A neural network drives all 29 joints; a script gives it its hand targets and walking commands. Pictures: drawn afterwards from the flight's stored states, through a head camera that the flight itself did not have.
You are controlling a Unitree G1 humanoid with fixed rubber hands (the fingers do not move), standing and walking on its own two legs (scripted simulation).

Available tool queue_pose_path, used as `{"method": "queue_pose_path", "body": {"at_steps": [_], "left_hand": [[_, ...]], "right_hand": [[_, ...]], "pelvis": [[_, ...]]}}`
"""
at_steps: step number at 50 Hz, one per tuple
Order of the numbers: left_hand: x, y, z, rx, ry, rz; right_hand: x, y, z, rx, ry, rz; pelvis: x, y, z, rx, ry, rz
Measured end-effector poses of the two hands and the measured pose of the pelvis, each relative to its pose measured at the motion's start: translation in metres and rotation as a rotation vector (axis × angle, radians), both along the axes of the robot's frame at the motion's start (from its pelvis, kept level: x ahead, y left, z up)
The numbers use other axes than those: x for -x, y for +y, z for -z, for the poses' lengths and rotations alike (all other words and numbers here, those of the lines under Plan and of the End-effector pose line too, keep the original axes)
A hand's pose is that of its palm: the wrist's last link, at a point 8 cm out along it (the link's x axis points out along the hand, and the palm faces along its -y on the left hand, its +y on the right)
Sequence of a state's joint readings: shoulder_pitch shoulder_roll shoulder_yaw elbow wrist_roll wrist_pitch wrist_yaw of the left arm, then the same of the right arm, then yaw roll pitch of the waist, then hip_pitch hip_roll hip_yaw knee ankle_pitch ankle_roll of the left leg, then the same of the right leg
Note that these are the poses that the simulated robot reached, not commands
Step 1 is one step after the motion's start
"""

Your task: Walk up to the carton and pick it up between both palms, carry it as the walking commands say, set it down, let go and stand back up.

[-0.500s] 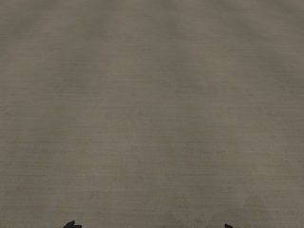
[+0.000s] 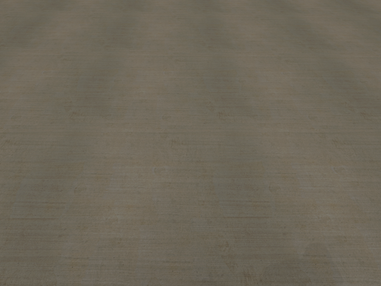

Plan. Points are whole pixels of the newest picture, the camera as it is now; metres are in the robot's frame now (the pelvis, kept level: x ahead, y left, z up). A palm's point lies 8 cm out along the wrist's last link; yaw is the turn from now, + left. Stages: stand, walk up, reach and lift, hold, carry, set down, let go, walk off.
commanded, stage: walk up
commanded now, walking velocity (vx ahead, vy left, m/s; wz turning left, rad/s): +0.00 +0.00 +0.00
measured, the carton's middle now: out of the picture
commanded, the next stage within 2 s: none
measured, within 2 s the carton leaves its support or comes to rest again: neither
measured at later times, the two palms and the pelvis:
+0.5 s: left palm out of the picture -0.01 +0.35 -0.15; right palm out of the picture +0.11 -0.18 -0.11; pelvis -0.01 +0.07 -0.01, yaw +14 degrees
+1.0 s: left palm out of the picture +0.04 +0.34 -0.10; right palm (282, 282) +0.18 -0.21 -0.10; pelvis +0.03 +0.04 +0.01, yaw +30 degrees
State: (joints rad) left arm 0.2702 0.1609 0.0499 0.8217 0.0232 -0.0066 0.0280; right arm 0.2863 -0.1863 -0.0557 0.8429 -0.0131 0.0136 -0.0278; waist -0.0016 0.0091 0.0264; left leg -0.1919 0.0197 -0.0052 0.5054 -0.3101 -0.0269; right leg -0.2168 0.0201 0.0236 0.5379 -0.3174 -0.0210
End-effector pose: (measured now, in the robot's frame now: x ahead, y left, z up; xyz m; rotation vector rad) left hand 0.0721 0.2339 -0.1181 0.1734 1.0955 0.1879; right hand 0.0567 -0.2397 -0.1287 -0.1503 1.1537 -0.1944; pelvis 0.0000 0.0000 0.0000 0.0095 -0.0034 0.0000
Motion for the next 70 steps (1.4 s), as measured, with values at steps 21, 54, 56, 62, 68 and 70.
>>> {"method": "queue_pose_path", "body": {"at_steps": [21,54,56,62,68,70], "left_hand": [[0.092,0.104,0.039,-0.057,0.11,-0.23],[0.033,0.08,-0.023,-0.107,-0.067,-0.48],[0.044,0.065,-0.027,-0.125,-0.039,-0.496],[0.084,0.029,-0.041,-0.145,0.053,-0.599],[0.106,0.003,-0.043,-0.142,0.075,-0.695],[0.115,-0.006,-0.041,-0.132,0.085,-0.723]], "right_hand": [[-0.061,0.042,-0.006,0.132,-0.014,-0.257],[-0.165,0.025,-0.004,0.103,0.059,-0.498],[-0.188,0.03,0.0,0.079,0.027,-0.523],[-0.227,0.044,0.0,0.016,0.005,-0.625],[-0.238,0.052,0.007,-0.007,0.067,-0.667],[-0.241,0.06,0.007,-0.016,0.079,-0.686]], "pelvis": [[0.006,0.056,0.024,0.028,0.005,-0.226],[-0.043,0.017,0.0,0.013,0.058,-0.555],[-0.049,0.008,-0.002,0.004,0.054,-0.578],[-0.064,-0.009,-0.012,-0.035,0.048,-0.642],[-0.074,-0.016,-0.013,-0.051,0.05,-0.705],[-0.076,-0.017,-0.013,-0.052,0.05,-0.725]]}}
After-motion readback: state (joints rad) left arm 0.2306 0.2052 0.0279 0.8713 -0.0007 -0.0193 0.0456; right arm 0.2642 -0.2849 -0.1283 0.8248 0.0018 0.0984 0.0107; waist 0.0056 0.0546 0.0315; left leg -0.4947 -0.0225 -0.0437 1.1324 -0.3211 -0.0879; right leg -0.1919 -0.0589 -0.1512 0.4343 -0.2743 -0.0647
